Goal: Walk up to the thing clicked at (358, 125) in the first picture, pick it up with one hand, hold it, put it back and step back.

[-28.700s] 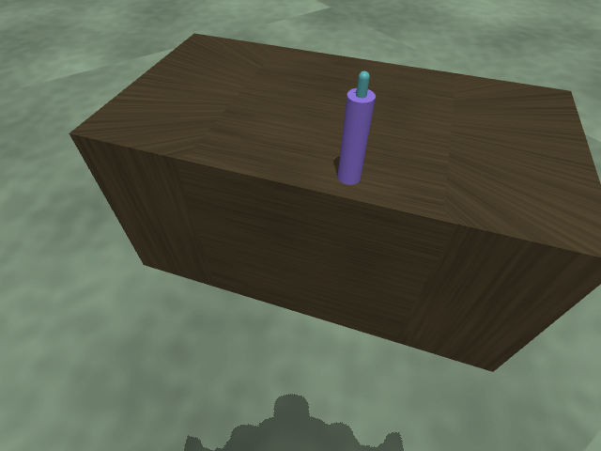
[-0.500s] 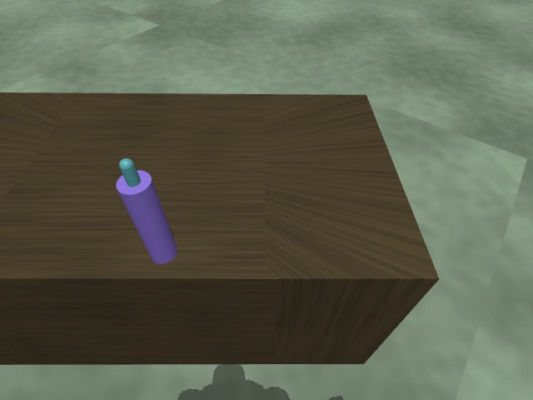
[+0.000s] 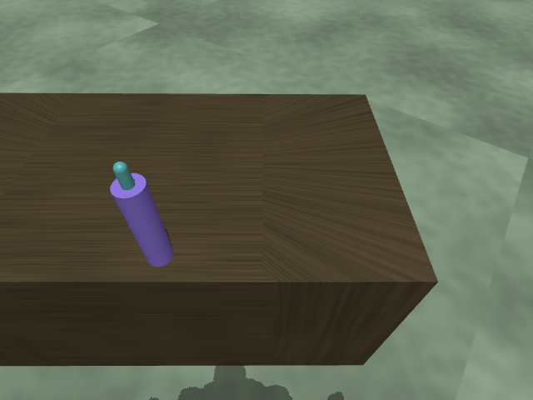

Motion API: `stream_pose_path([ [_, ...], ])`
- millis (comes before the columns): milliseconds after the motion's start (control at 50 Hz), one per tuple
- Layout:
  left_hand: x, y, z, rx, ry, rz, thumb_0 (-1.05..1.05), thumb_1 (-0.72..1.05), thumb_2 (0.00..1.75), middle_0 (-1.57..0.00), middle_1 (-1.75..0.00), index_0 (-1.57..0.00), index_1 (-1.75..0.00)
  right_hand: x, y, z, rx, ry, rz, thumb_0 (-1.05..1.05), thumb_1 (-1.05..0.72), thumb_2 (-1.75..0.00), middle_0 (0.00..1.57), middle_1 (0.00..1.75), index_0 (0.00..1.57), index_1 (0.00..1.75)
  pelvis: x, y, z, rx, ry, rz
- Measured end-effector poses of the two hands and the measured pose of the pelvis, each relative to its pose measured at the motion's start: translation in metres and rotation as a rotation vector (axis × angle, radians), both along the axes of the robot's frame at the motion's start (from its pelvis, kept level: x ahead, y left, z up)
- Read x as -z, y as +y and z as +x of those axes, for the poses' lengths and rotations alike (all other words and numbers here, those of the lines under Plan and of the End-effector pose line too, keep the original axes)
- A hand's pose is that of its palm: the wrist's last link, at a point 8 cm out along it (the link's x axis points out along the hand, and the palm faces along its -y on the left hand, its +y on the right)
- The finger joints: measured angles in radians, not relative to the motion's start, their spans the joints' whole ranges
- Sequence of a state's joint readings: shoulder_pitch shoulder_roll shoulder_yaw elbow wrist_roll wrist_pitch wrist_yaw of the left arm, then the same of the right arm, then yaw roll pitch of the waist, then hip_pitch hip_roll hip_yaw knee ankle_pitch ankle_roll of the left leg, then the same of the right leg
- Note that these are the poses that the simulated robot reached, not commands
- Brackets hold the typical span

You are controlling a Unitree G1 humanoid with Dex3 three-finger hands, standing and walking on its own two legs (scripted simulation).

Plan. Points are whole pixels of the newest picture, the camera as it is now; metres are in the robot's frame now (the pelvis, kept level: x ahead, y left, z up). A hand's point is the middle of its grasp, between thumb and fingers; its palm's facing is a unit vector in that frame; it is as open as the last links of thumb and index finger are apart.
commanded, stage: stand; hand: left
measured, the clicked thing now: (142, 217) +0.42 +0.22 +0.00
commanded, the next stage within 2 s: step back in 0.46 s
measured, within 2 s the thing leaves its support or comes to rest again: neither
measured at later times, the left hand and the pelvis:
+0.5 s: hand out of the picture +0.07 +0.25 -0.16, palm faces -0.01 -0.94 -0.35, open 7.4 cm; pelvis +0.00 +0.00 +0.00, yaw +0 degrees
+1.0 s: hand out of the picture +0.05 +0.33 -0.18, palm faces -0.06 -0.93 -0.36, open 7.4 cm; pelvis -0.08 +0.07 -0.02, yaw -1 degrees
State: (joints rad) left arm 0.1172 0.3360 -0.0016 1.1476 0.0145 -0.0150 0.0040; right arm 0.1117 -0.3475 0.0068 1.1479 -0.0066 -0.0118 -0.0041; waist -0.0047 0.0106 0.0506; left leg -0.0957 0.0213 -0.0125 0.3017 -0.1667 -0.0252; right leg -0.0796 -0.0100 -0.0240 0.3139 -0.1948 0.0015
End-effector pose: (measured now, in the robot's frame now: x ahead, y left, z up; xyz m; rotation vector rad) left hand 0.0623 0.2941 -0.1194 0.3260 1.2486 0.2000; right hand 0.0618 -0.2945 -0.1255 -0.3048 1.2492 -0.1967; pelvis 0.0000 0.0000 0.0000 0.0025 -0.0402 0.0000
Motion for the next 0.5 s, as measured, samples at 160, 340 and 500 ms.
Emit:
stream_pose_path([
  [160,0.0003,-0.0011,0.0025,0.002,-0.001,-0.001,0.0,0.9,0.9,-0.2,-0.3,-0.2,-0.3,-0.0008,-0.0016,0.0012,0.0,0.002,-0.002,0.01,-0.91,-0.9,0.2,0.3,0.2,0.3,-0.0001,-0.0013,0.0017,0.0,0.003,-0.001],
  [340,0.0001,-0.0014,0.0051,0.002,-0.006,-0.002,0.0,0.9,0.9,-0.2,-0.3,-0.2,-0.3,-0.0016,-0.0029,0.0024,0.001,-0.002,-0.006,0.01,-0.91,-0.9,0.2,0.3,0.2,0.3,-0.0001,-0.0017,0.0029,0.002,0.002,0.0],
  [500,0.0006,0.0008,0.0057,-0.013,-0.016,-0.002,0.0,0.9,0.9,-0.2,-0.3,-0.2,-0.3,-0.0007,-0.004,0.0029,0.002,-0.002,-0.004,0.01,-0.91,-0.9,0.2,0.3,0.2,0.3,0.0016,-0.0015,-0.001,-0.001,0.006,-0.005],
])
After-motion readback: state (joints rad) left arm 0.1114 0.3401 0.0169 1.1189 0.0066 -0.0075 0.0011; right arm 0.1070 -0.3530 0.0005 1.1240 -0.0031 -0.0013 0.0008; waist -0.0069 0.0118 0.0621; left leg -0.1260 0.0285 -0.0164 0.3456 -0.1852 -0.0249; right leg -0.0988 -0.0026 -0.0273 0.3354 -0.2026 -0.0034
